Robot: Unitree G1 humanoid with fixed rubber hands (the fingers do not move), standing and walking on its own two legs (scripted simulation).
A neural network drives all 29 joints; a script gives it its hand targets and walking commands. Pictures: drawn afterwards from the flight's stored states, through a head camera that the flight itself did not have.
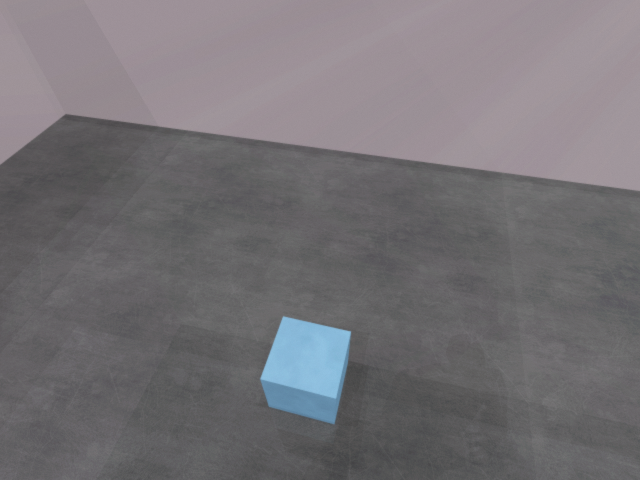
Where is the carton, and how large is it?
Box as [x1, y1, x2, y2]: [260, 316, 350, 423]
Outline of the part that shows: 283,316 260,378 268,405 275,408 334,423 347,364 350,331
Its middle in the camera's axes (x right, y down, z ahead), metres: -0.03 +0.40 +1.18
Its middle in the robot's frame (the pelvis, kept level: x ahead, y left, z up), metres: +0.54 +0.03 -0.67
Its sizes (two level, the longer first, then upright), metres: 0.212 0.201 0.219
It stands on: the floor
